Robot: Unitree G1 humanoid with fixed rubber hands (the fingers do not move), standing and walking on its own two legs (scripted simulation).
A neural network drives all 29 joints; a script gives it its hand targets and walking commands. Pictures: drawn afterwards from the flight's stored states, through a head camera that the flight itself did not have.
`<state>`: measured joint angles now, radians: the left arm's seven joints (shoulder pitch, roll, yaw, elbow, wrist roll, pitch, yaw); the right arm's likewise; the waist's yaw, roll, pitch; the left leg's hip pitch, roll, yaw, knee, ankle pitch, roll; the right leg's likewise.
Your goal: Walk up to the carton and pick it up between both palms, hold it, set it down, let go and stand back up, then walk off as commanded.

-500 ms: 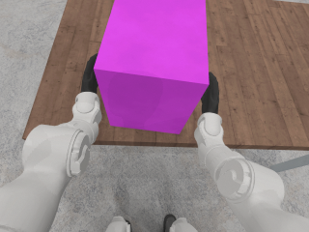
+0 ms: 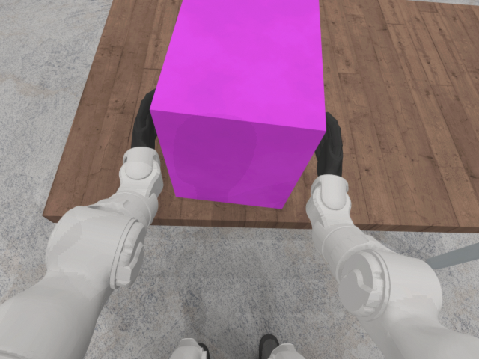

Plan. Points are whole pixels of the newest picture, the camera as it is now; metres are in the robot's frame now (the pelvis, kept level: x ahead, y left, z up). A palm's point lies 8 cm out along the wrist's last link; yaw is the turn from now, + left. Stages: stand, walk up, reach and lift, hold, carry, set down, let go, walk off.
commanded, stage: reach and lift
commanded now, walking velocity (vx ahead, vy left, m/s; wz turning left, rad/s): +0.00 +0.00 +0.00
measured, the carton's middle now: (240, 103) +0.56 +0.02 +0.03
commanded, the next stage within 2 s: none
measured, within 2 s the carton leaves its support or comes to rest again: leaves its support in 0.56 s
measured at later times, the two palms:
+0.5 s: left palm (158, 166) +0.42 +0.15 +0.03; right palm (343, 182) +0.41 -0.14 +0.04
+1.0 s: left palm (133, 89) +0.40 +0.14 +0.22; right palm (435, 105) +0.40 -0.16 +0.23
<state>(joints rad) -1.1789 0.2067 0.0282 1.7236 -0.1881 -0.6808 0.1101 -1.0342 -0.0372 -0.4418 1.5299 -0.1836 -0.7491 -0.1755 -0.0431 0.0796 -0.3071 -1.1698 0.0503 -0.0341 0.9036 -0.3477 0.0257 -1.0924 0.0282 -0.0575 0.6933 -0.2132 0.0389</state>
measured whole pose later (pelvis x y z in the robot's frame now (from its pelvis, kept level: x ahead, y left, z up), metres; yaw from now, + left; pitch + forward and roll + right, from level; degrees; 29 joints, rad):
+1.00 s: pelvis +0.00 -0.04 +0.05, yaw +6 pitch +3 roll +0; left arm -0.97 0.17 0.18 1.28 -0.07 0.05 0.12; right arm -0.92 0.05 -0.31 0.98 -0.03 0.21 -0.31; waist -0.09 0.02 -0.19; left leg -0.35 -0.01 -0.07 0.52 -0.23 -0.02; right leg -0.35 0.00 -0.03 0.50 -0.20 0.00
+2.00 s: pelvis +0.01 -0.04 +0.07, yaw +5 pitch -7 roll -1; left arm -0.59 -0.05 0.29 0.42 0.25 0.52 0.12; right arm -0.70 0.00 -0.09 0.69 0.11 0.23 -0.24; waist -0.08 -0.01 0.01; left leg -0.04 0.01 -0.05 0.37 -0.20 -0.01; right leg -0.02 0.01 -0.01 0.29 -0.14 0.00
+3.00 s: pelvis -0.02 -0.05 +0.06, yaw +6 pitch -11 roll +0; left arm -0.65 -0.03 0.34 0.32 0.37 0.67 0.02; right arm -0.76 0.08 -0.18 0.66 0.03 0.23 -0.23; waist -0.09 -0.08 0.06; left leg 0.00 0.02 -0.07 0.34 -0.15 -0.03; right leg 0.00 0.02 -0.04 0.32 -0.12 -0.02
